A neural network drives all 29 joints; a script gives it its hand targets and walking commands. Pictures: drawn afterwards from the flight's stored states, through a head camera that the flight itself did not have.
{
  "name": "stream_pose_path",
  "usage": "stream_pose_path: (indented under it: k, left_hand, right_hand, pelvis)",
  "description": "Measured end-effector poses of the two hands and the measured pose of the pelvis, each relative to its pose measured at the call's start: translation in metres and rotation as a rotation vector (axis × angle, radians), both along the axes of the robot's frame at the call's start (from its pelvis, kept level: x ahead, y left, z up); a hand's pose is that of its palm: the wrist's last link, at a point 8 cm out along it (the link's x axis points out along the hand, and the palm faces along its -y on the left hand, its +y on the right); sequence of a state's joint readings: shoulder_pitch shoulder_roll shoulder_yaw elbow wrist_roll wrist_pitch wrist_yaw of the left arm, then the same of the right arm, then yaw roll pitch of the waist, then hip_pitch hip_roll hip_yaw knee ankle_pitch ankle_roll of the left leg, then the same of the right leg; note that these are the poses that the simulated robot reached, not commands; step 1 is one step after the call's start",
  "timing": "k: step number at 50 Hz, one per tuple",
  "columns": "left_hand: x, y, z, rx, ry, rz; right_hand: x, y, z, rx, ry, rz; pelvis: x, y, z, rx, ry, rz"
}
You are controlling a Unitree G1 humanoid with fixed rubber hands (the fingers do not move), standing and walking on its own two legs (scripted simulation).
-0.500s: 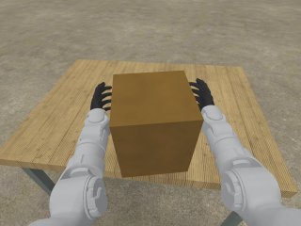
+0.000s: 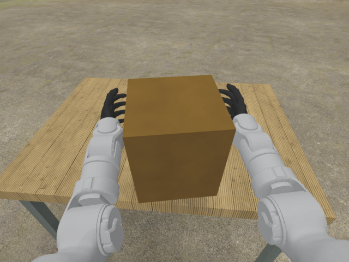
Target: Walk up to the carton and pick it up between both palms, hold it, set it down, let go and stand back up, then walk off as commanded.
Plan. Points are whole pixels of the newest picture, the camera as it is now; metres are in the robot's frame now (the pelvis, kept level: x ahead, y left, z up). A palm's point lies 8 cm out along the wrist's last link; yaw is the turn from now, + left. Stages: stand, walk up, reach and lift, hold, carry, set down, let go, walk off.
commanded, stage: reach and lift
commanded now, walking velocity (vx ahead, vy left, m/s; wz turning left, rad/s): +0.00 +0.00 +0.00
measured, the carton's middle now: (174, 140) +0.40 +0.03 +0.10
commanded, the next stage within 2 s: hold in 1.24 s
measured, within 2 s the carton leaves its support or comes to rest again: neither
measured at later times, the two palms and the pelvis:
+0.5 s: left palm (107, 112) +0.38 +0.18 +0.20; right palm (243, 109) +0.40 -0.12 +0.20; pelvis +0.00 +0.01 +0.00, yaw +0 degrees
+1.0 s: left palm (106, 105) +0.38 +0.18 +0.22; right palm (244, 102) +0.40 -0.12 +0.22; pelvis +0.00 +0.01 +0.00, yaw +0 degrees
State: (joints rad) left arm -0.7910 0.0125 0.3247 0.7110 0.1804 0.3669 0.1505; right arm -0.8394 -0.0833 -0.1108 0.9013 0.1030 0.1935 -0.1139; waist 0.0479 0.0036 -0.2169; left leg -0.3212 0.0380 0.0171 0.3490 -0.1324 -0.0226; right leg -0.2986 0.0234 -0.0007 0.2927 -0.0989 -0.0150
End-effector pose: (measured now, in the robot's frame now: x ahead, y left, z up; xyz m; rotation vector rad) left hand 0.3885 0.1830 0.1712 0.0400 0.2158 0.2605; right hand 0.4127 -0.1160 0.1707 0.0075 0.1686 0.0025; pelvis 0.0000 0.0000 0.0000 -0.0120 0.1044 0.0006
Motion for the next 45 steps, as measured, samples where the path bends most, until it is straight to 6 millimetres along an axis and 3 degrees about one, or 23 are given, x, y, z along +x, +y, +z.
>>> stream_pose_path:
  k: [12, 19, 28, 38, 45]
  left_hand:
    - [-0.003, 0.000, 0.012, -0.003, 0.010, -0.017]
    - [-0.004, -0.003, 0.031, -0.004, -0.039, -0.040]
    - [-0.007, -0.002, 0.029, -0.010, 0.000, -0.047]
    - [-0.008, -0.001, 0.044, -0.009, -0.021, -0.044]
    - [-0.006, -0.002, 0.044, -0.009, -0.009, -0.045]
  right_hand:
    - [-0.007, -0.001, 0.012, -0.001, 0.011, -0.018]
    - [-0.013, -0.003, 0.035, 0.017, -0.036, -0.042]
    - [-0.018, -0.002, 0.033, 0.014, 0.004, -0.048]
    - [-0.018, -0.002, 0.045, 0.027, -0.015, -0.046]
    - [-0.015, -0.002, 0.049, 0.021, -0.004, -0.045]
  pelvis:
    - [-0.002, 0.001, 0.000, 0.000, -0.012, 0.001]
    - [-0.002, 0.004, 0.000, -0.002, -0.024, 0.003]
    - [-0.004, 0.007, 0.000, -0.002, -0.036, 0.006]
    - [-0.003, 0.008, 0.000, -0.002, -0.035, 0.007]
    - [-0.003, 0.008, 0.000, -0.002, -0.035, 0.007]
